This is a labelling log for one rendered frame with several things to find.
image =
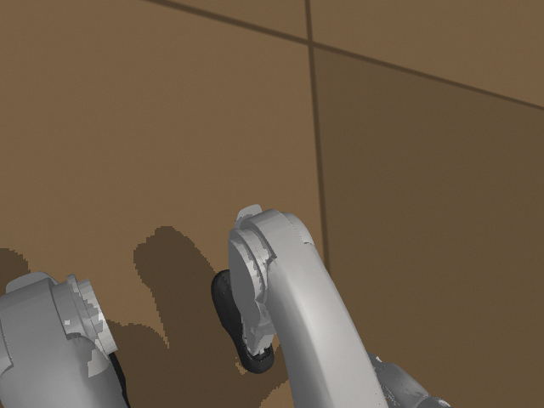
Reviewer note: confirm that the right robot hand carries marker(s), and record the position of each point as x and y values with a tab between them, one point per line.
397	385

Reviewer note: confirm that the right robot foot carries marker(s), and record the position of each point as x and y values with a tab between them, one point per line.
230	318

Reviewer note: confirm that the left robot foot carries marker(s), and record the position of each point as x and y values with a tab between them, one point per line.
120	376

